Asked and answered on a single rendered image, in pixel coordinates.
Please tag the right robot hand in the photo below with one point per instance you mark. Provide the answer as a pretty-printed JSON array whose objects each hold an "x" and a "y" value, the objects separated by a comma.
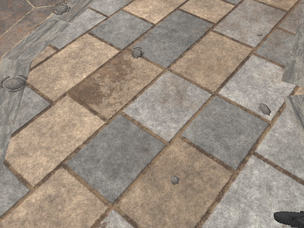
[{"x": 295, "y": 219}]

